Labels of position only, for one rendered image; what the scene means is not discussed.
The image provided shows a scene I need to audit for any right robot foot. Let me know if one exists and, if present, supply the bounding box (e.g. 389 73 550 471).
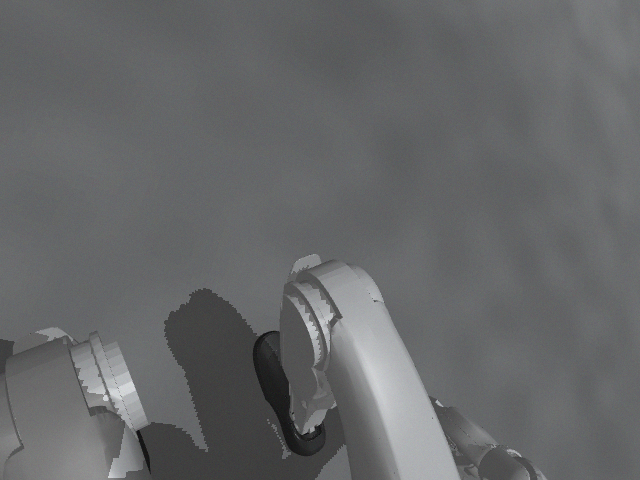
253 331 326 456

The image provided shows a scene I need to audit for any right robot arm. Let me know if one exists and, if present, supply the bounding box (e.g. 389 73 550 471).
478 446 548 480

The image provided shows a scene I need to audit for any right robot hand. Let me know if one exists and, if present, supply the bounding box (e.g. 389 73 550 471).
429 396 500 480

